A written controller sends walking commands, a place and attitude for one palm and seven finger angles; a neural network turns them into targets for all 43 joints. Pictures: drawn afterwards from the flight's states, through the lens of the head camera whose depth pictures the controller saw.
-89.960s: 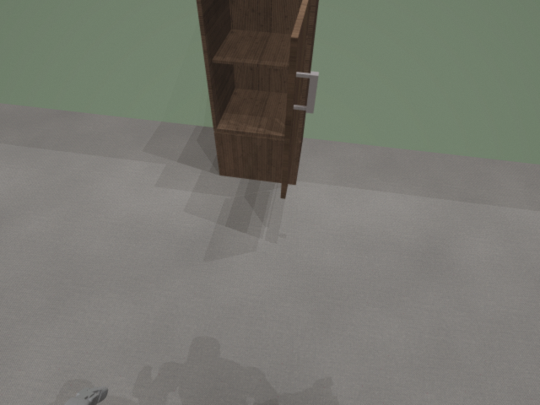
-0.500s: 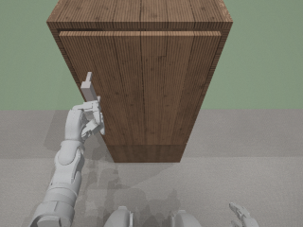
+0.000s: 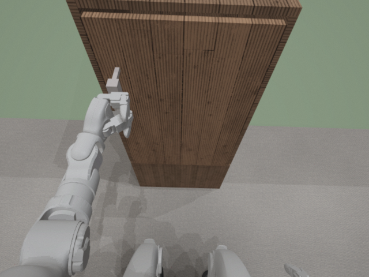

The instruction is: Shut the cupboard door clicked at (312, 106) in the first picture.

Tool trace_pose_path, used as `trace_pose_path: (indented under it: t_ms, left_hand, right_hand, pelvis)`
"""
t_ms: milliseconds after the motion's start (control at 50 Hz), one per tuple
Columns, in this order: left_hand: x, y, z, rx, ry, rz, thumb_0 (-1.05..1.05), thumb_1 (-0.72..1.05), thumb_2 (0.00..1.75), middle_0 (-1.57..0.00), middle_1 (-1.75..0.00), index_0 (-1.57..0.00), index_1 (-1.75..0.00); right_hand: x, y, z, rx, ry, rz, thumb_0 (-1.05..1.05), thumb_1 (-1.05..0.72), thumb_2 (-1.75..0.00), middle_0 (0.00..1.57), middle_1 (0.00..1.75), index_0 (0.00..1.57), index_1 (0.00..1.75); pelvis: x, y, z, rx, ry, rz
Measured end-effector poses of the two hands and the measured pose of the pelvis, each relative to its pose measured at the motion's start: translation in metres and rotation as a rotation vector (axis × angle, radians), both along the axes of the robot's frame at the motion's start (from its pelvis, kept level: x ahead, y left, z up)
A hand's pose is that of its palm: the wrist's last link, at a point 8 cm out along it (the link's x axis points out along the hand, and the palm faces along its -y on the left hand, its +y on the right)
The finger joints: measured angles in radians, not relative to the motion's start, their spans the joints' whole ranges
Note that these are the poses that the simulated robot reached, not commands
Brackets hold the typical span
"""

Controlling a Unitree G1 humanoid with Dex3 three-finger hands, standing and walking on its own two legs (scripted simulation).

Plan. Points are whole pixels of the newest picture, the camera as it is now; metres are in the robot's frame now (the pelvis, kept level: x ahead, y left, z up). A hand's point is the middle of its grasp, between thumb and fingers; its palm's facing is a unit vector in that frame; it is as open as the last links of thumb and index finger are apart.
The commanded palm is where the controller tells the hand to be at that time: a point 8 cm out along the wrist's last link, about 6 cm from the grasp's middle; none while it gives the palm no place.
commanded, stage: push the door shut along its arc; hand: left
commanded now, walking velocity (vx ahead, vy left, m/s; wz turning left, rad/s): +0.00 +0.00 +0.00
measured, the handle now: (120, 95) +0.50 +0.16 +0.07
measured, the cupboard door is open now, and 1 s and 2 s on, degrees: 0 0 0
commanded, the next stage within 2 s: pull the fist back off the door in 0.02 s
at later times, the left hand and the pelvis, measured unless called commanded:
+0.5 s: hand (133, 119) +0.43 +0.12 +0.07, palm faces -0.01 -1.00 -0.03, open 3.1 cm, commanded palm +0.41 +0.16 +0.07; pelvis -0.05 +0.01 -0.01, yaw -3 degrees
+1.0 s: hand (131, 139) +0.38 +0.12 +0.06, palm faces -0.03 -1.00 -0.01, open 3.1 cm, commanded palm +0.36 +0.17 +0.07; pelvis +0.02 +0.01 +0.02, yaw -5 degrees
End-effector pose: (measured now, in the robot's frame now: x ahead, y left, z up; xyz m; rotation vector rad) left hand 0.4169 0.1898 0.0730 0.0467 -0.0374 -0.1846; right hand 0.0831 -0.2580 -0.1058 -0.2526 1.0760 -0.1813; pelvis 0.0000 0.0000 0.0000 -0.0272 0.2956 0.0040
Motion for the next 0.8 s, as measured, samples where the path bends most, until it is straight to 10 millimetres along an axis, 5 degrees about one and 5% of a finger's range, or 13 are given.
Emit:
trace_pose_path:
  t_ms: [160,360,580,700,800]
  left_hand:
    - [0.001,0.001,0.001,0.002,0.011,-0.024,0.01,0.90,0.90,-1.44,-1.50,-1.35,-1.50]
    - [-0.006,-0.011,-0.001,-0.025,-0.005,0.198,0.01,0.90,0.89,-1.44,-1.50,-1.38,-1.50]
    - [-0.009,-0.019,0.000,-0.031,-0.005,0.149,0.01,0.90,0.90,-1.35,-1.50,-1.32,-1.50]
    - [-0.016,-0.026,-0.009,-0.043,0.013,0.156,0.01,0.90,0.90,-1.32,-1.50,-1.31,-1.50]
    - [-0.027,-0.023,-0.012,-0.039,0.001,0.163,0.01,0.90,0.90,-1.31,-1.50,-1.31,-1.50]
  right_hand:
    - [-0.022,0.001,-0.003,-0.031,-0.032,-0.005,0.01,-0.90,-0.90,0.21,0.30,0.20,0.30]
    - [-0.056,0.009,-0.004,-0.018,-0.045,-0.006,0.01,-0.90,-0.90,0.21,0.30,0.20,0.30]
    - [-0.097,0.007,-0.003,-0.016,0.008,-0.073,0.01,-0.90,-0.90,0.21,0.30,0.20,0.30]
    - [-0.093,0.007,0.002,-0.009,0.012,-0.101,0.01,-0.90,-0.90,0.21,0.30,0.20,0.30]
    - [-0.067,0.009,0.009,0.002,-0.022,-0.112,0.01,-0.90,-0.90,0.21,0.30,0.20,0.30]
  pelvis:
    - [-0.023,0.004,-0.010,-0.011,0.001,-0.001]
    - [-0.046,0.008,-0.014,-0.004,-0.001,-0.026]
    - [-0.050,0.012,-0.011,0.004,-0.011,-0.063]
    - [-0.040,0.014,-0.005,0.009,-0.019,-0.086]
    - [-0.024,0.014,0.003,0.009,-0.029,-0.099]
